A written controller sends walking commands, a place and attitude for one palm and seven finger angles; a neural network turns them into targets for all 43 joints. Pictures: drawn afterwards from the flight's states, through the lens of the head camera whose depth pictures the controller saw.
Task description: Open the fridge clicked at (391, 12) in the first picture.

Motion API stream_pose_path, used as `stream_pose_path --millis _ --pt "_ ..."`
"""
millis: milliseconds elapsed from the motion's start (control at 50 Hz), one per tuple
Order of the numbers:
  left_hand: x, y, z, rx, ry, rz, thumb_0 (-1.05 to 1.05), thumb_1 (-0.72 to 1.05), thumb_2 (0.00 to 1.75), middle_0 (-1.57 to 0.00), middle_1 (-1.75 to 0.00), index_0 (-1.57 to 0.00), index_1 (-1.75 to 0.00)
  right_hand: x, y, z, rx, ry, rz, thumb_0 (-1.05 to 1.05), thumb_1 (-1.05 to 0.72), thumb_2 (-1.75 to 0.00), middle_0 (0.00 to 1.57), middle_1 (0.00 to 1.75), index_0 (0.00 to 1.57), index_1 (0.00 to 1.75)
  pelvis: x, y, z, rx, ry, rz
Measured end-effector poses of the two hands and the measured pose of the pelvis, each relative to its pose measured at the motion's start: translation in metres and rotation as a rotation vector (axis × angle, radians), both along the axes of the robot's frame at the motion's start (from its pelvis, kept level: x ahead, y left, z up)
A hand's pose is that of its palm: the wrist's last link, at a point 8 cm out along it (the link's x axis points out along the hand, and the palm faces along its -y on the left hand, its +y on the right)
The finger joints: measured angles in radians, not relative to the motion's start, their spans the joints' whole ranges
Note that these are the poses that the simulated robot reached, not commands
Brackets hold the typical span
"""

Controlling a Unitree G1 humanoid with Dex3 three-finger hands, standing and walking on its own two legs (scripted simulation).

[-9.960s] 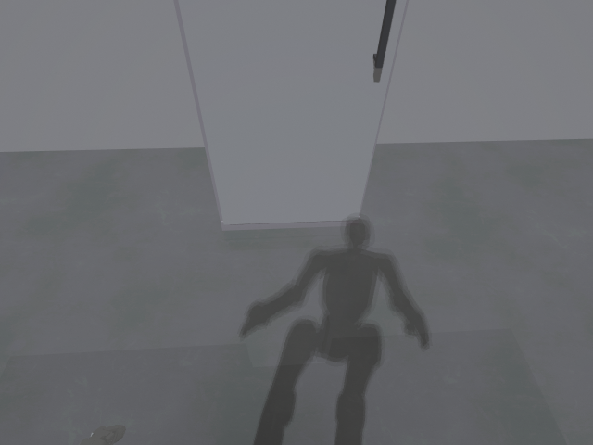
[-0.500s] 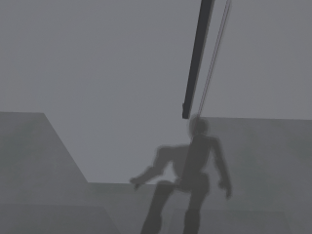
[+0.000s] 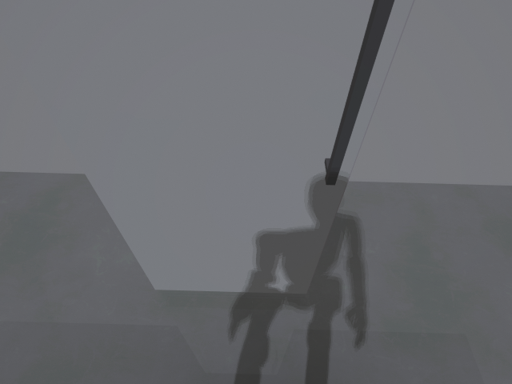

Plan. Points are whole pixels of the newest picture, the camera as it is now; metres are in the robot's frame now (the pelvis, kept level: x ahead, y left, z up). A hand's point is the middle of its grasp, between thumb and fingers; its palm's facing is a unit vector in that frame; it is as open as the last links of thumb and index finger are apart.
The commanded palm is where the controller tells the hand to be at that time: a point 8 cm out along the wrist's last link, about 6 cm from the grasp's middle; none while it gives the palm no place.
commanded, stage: come to a stop and stand still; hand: right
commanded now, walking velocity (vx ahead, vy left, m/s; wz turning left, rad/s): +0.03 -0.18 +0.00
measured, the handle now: (356, 76) +0.50 -0.11 +0.24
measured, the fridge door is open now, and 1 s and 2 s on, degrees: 0 0 0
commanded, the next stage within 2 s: look again from close up in 1.90 s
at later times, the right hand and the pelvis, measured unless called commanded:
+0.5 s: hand out of the picture +0.02 -0.21 -0.17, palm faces +0.03 +0.98 -0.22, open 7.4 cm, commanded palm none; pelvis +0.00 -0.02 +0.01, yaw +0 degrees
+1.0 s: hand out of the picture +0.02 -0.30 -0.16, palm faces -0.03 +0.95 -0.31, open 7.4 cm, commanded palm none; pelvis -0.01 -0.06 +0.01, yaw +0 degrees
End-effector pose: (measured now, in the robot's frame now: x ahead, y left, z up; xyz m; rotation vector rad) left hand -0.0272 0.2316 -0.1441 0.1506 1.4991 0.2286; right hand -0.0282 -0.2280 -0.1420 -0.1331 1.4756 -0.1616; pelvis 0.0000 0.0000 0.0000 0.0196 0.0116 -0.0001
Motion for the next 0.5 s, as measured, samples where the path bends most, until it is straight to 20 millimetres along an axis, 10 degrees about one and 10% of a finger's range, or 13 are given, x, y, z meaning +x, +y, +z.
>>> stream_pose_path --millis 200,500 --pt "0.044 0.005 0.001 0.014 -0.087 -0.046 0.0 0.91 0.9 -0.2 -0.3 -0.19 -0.3 -0.023 0.032 -0.008 0.061 0.046 -0.043 0.0 -0.9 -0.9 0.2 0.3 0.2 0.3 0.01 0.0 -0.002 0.022 -0.018 0.001" --pt "0.098 -0.024 0.024 -0.001 -0.279 -0.119 0.0 0.91 0.9 -0.2 -0.3 -0.2 -0.3 0.043 -0.035 0.008 -0.036 -0.153 0.024 0.0 -0.91 -0.9 0.2 0.3 0.2 0.3 0.002 -0.024 0.012 -0.01 -0.043 -0.003"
